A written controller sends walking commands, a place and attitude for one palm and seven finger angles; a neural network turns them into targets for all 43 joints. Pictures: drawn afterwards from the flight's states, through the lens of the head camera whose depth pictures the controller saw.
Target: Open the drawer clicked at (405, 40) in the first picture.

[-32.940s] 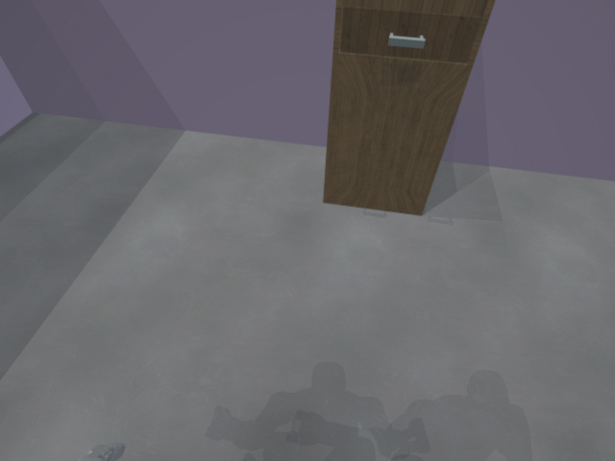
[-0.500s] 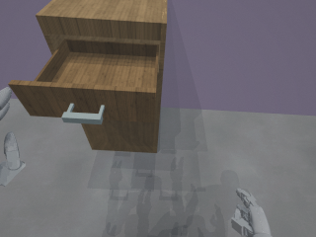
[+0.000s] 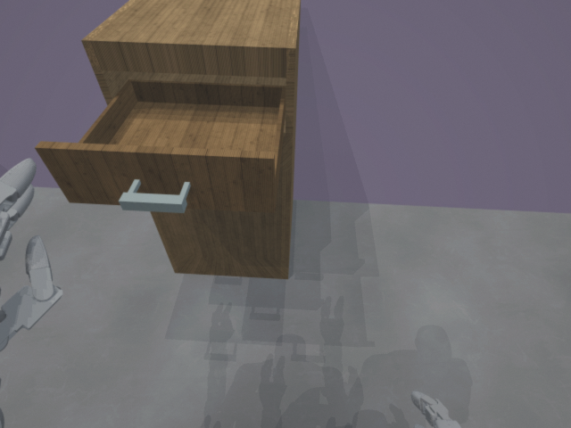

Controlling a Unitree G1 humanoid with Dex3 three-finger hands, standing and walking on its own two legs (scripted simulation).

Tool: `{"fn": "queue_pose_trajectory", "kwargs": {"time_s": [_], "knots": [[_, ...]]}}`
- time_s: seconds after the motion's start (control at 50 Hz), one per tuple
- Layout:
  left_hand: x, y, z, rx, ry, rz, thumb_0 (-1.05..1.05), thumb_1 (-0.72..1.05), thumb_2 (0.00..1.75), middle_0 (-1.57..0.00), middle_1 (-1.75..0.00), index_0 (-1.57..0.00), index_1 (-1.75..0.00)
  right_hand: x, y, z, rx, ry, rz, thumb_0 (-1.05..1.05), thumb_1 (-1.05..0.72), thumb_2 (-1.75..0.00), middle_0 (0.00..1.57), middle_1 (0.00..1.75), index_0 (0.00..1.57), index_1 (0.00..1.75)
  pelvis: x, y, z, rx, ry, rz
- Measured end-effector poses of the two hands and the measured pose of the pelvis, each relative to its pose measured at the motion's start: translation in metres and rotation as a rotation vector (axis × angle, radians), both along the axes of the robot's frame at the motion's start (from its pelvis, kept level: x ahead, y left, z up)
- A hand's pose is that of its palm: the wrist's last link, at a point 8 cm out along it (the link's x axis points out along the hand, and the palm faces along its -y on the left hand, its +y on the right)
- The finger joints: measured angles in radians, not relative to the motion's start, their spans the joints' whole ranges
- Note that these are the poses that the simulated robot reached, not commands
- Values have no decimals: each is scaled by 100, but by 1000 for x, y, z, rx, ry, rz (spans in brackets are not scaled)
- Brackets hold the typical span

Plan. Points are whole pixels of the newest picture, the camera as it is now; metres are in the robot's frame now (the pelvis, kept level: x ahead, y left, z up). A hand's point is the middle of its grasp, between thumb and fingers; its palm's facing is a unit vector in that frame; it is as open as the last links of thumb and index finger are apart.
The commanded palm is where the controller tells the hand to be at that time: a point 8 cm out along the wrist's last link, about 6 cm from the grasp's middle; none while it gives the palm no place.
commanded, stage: stop stepping back and stand still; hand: left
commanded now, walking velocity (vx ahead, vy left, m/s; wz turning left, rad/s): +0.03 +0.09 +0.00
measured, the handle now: (157, 194) +0.50 +0.26 +0.03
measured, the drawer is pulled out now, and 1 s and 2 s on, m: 0.30 0.30 0.30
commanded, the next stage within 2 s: let the arm hang, fingers relaxed in 0.94 s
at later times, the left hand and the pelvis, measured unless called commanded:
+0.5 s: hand (23, 280) +0.20 +0.25 +0.21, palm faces +0.35 -0.80 -0.48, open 7.4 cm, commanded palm +0.14 +0.30 +0.22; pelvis +0.01 +0.02 +0.01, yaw -1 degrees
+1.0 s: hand out of the picture +0.19 +0.28 +0.20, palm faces +0.36 -0.81 -0.46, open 7.4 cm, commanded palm +0.13 +0.33 +0.22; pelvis +0.00 +0.05 +0.01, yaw +0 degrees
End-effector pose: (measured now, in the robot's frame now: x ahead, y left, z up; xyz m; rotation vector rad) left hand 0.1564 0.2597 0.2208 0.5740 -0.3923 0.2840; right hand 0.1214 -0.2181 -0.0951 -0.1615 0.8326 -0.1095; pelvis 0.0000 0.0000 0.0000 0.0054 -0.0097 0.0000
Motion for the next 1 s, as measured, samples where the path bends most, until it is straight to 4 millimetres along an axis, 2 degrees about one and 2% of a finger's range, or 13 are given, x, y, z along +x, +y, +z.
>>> {"fn": "queue_pose_trajectory", "kwargs": {"time_s": [0.1, 0.22, 0.32, 0.44, 0.56, 0.66, 0.84, 1.0], "knots": [[6, 1, 15, 35, -21, 9, 1, 88, 90, -22, -30, -22, -31, 6, -24, 14, -43, 7, -40, 1, -90, -90, 20, 30, 20, 30, 9, -4, 10, 27, 17, -6], [16, 14, 2, 19, 31, 39, 1, 88, 90, -21, -30, -22, -31, 31, -38, 22, -96, -62, -60, 1, -91, -90, 20, 30, 20, 30, 18, 4, 6, 1, 5, -3], [19, 20, -9, -11, 77, 30, 1, 88, 90, -21, -30, -22, -31, 53, -26, 32, -94, -106, -48, 1, -91, -90, 20, 30, 20, 30, 17, 11, 6, 0, -3, -16], [15, 27, -2, 2, 59, 2, 2, 88, 90, -21, -30, -22, -31, 66, 5, 41, -57, -164, -6, 1, -91, -90, 20, 30, 20, 30, 12, 20, 7, -12, -2, -17], [6, 40, 4, -8, 27, 16, 1, 88, 90, -21, -30, -22, -31, 59, 33, 40, -21, -160, 23, 1, -90, -90, 20, 30, 20, 30, 7, 30, 9, -22, 3, -14], [0, 54, -2, -47, 39, 48, 1, 88, 90, -21, -30, -22, -30, 44, 44, 34, -20, -123, 29, 1, -90, -90, 20, 30, 20, 30, 3, 39, 10, -27, 4, -14], [-1, 61, -8, -63, 54, 38, 2, 89, 90, -21, -30, -21, -30, 19, 43, 30, -61, -70, 16, 1, -90, -90, 20, 30, 20, 30, -3, 48, 11, -23, 8, -9], [-2, 59, -1, -23, 40, 22, 1, 89, 90, -21, -30, -22, -30, 18, 37, 30, -71, -72, 3, 1, -90, -90, 20, 30, 20, 30, -2, 48, 11, -25, 12, -5]]}}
